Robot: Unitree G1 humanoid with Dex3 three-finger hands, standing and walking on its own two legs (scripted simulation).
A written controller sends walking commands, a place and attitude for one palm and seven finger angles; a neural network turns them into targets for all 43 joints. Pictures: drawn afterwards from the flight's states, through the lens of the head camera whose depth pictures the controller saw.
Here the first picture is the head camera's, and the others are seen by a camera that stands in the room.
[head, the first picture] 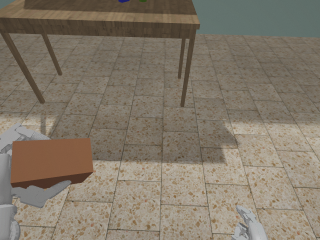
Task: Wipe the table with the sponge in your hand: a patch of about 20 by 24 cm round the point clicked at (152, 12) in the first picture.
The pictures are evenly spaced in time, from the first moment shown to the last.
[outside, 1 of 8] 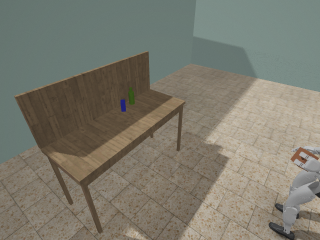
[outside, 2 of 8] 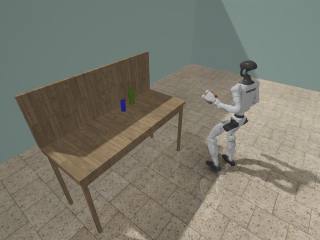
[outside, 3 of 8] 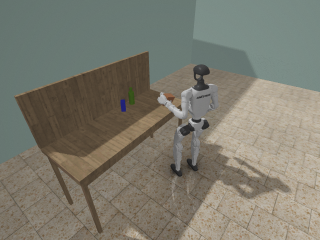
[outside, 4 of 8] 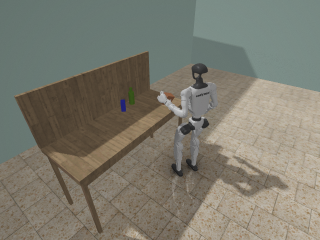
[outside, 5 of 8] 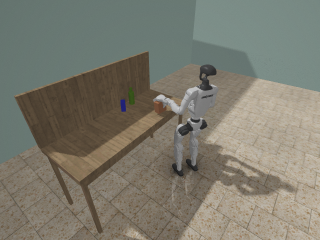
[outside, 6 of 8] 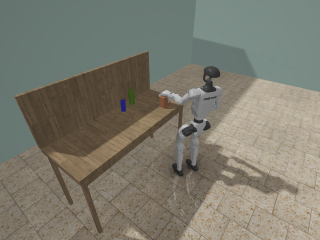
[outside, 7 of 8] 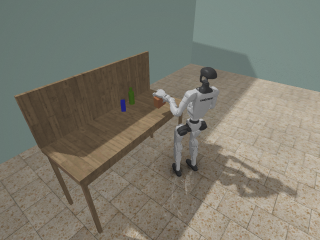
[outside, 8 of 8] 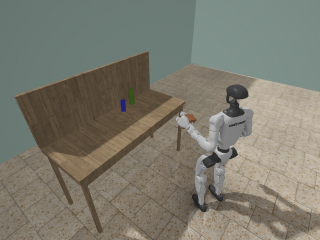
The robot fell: no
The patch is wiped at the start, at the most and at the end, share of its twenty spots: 0.00 1.00 1.00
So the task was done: yes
